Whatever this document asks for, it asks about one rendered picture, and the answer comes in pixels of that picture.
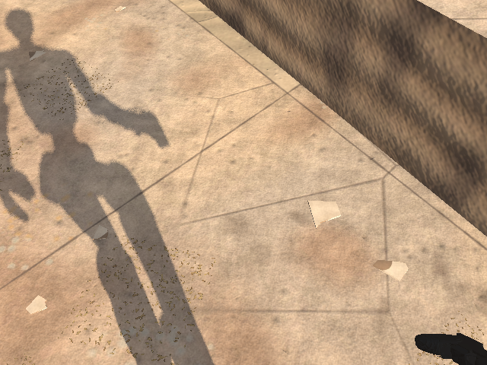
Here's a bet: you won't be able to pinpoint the right robot hand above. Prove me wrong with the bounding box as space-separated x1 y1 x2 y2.
415 333 487 365

